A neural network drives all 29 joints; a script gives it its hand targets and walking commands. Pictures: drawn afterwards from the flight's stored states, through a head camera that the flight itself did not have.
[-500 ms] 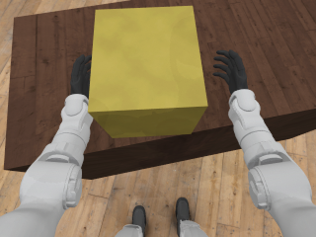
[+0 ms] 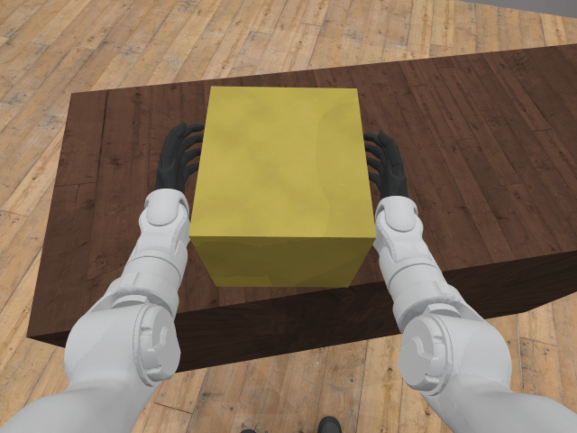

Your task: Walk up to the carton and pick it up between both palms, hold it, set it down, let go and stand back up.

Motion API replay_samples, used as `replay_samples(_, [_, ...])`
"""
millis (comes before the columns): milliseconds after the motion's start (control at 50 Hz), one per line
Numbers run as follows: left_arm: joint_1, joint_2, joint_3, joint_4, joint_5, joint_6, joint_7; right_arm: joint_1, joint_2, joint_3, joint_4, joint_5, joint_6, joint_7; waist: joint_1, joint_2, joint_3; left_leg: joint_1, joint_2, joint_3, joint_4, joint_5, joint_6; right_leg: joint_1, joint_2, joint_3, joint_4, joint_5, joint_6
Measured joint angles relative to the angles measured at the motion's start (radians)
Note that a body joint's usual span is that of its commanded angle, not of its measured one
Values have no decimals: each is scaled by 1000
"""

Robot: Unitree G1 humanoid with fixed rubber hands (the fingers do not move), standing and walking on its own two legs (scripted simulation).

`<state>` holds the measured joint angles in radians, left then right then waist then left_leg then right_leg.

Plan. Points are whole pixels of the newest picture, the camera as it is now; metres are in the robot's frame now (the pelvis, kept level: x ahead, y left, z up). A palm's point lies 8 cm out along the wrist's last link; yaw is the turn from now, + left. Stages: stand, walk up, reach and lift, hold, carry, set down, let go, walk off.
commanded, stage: reach and lift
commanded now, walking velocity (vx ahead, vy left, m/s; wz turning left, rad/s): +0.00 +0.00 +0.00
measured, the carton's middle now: (283, 192) +0.46 +0.02 +0.00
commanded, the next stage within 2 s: none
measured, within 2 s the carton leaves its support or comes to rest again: leaves its support in 1.62 s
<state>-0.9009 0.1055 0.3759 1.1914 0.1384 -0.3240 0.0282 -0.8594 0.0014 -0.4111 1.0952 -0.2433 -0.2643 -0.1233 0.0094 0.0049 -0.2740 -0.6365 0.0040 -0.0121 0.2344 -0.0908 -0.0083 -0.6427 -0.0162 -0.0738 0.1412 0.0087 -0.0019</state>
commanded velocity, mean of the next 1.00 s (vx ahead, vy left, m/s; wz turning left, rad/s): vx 0.00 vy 0.00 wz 0.00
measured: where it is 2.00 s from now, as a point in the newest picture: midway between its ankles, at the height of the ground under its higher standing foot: outside the picture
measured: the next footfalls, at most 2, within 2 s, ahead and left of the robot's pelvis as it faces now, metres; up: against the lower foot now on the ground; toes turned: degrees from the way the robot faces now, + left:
none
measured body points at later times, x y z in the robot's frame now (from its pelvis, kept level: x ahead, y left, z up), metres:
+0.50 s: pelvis +0.02 +0.01 +0.01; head +0.13 +0.00 +0.44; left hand +0.45 +0.17 +0.03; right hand +0.45 -0.14 +0.03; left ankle -0.03 +0.12 -0.74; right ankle +0.00 -0.12 -0.74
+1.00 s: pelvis +0.02 +0.00 +0.01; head +0.13 -0.01 +0.45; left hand +0.45 +0.16 +0.04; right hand +0.45 -0.14 +0.03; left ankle -0.03 +0.12 -0.74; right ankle +0.00 -0.12 -0.74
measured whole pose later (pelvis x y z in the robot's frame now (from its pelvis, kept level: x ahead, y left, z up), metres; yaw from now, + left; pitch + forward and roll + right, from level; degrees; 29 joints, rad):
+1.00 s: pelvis +0.02 +0.00 +0.01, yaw +4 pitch +19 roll -1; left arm -0.75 -0.07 0.53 0.91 0.38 -0.22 0.00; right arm -0.73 0.09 -0.62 0.86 -0.54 -0.26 -0.02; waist -0.02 0.05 -0.10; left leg -0.41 0.00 -0.08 0.19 -0.11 -0.01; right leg -0.36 -0.02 -0.14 0.05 0.00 0.00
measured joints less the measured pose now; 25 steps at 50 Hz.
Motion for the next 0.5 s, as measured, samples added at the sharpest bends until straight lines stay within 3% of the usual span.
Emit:
replay_samples(80, [10,-25,34,-12,55,9,9,9,9,-60,-9,-54,5,11,-8,-2,30,47,-4,0,-7,-6,5,53,-4,-1,-19,0,5])
replay_samples(260, [63,-76,62,-76,119,4,45,34,13,-97,-33,-75,-28,45,-3,2,58,73,-11,9,-7,-18,11,84,-10,9,-36,1,14])
replay_samples(320, [64,-96,105,-84,158,-1,33,52,22,-104,-80,-112,-23,43,7,10,73,85,-11,12,-9,-19,18,103,-9,11,-52,8,17])
replay_samples(400, [83,-121,155,-123,207,0,14,68,50,-159,-145,-214,-10,66,-7,33,99,117,-17,-6,-23,-14,20,145,-14,-7,-76,12,19])
replay_samples(500, [119,-139,156,-163,213,14,2,104,69,-168,-190,-243,-3,80,-7,39,115,153,-15,-19,-30,-18,16,189,-11,-20,-90,7,17])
